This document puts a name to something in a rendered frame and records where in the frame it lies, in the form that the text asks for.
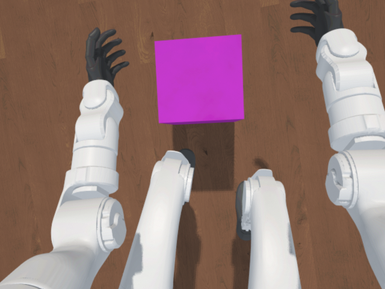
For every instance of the carton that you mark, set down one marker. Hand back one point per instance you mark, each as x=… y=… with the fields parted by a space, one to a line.
x=199 y=80

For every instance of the left robot shin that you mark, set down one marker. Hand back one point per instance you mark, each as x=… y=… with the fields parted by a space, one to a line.
x=169 y=154

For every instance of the left robot hand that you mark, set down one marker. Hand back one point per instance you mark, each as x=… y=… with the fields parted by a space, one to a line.
x=98 y=65

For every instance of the right robot forearm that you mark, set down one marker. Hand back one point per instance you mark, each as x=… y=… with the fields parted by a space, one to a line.
x=352 y=97

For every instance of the robot left foot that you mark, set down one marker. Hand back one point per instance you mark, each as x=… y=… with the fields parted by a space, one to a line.
x=189 y=155

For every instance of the right robot upper arm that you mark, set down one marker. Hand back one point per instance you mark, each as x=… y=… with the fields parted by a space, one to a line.
x=356 y=180

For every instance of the right robot hand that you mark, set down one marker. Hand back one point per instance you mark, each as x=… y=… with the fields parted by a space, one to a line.
x=327 y=17

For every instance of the left robot forearm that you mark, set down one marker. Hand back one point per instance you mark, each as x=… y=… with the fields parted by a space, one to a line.
x=93 y=171

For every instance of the left robot upper arm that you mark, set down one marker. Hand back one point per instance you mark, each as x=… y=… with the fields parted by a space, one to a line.
x=84 y=233

